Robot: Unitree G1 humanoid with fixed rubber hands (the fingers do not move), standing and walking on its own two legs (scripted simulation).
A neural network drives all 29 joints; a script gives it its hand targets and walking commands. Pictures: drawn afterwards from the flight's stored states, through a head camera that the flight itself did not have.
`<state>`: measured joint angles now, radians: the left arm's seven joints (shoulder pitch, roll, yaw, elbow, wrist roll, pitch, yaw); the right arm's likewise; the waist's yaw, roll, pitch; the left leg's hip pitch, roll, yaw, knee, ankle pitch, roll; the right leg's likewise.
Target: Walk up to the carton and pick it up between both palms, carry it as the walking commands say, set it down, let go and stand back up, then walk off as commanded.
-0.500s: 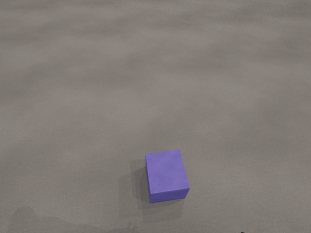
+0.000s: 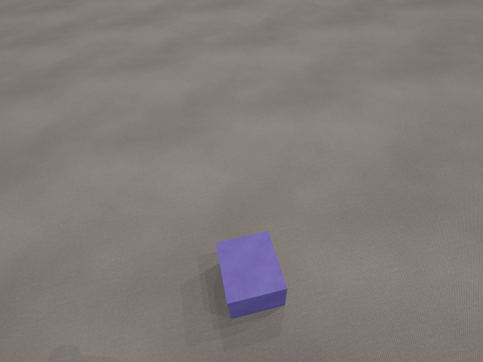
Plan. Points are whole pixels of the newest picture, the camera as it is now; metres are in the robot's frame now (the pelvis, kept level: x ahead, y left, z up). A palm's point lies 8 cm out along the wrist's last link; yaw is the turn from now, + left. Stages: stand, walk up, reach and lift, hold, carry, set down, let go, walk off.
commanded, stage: walk up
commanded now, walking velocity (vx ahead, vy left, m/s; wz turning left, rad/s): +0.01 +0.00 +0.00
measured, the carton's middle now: (250, 273) +0.53 +0.03 -0.69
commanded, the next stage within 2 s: none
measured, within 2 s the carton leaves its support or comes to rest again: neither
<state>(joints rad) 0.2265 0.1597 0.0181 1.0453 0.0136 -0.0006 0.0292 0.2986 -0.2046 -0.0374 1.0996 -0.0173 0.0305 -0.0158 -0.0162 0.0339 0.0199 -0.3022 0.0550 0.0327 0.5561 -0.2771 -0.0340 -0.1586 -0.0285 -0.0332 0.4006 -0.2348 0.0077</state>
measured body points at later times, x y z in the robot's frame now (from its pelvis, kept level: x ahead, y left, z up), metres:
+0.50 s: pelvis +0.04 -0.05 -0.01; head +0.05 -0.05 +0.44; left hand -0.01 +0.21 -0.15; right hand +0.06 -0.31 -0.16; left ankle +0.01 +0.11 -0.71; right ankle +0.00 -0.14 -0.75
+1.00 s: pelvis +0.17 -0.01 -0.01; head +0.21 +0.00 +0.44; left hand +0.10 +0.20 -0.16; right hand +0.30 -0.22 -0.15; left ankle +0.19 +0.09 -0.74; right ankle +0.13 -0.15 -0.72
